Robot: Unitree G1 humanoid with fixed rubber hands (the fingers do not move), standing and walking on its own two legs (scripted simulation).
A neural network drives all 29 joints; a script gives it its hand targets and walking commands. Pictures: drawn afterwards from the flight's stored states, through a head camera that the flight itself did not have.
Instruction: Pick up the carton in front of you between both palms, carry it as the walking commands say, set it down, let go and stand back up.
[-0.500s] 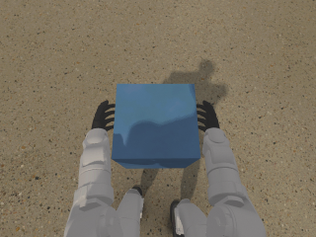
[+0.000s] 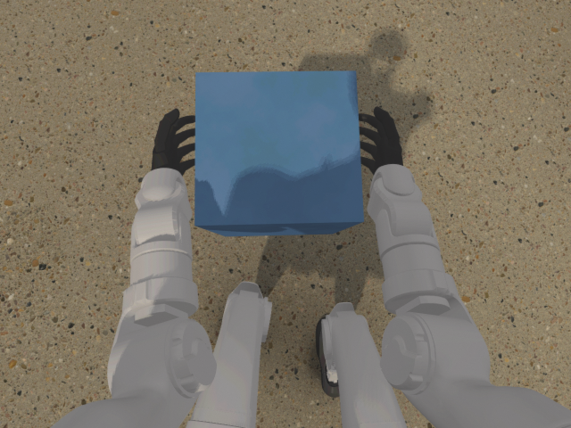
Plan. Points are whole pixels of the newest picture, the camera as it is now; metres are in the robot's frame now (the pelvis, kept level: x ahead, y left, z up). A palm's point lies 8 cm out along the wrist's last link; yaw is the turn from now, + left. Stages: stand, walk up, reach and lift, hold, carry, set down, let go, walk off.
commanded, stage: set down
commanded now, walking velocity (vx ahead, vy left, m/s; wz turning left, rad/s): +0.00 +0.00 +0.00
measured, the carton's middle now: (278, 169) +0.46 +0.08 -0.16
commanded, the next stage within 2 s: none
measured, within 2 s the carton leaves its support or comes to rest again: rests again in 1.38 s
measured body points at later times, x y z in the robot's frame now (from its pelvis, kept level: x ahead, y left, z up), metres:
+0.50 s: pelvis -0.03 +0.00 -0.12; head +0.28 +0.05 +0.20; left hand +0.44 +0.25 -0.24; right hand +0.52 -0.04 -0.24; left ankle +0.10 +0.13 -0.58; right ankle +0.05 -0.13 -0.58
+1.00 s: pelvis -0.03 +0.00 -0.20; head +0.34 +0.03 +0.04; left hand +0.46 +0.27 -0.38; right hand +0.55 -0.02 -0.38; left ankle +0.10 +0.13 -0.58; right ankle +0.05 -0.13 -0.58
